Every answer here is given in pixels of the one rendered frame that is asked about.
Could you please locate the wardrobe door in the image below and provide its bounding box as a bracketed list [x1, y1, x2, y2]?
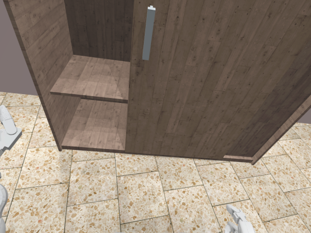
[125, 0, 311, 159]
[225, 39, 311, 157]

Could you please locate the left robot hand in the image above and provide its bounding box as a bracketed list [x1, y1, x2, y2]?
[0, 105, 22, 157]

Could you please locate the right robot hand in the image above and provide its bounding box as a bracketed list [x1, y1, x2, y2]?
[225, 204, 255, 233]

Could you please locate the handle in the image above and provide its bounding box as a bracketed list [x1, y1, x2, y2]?
[142, 5, 156, 60]

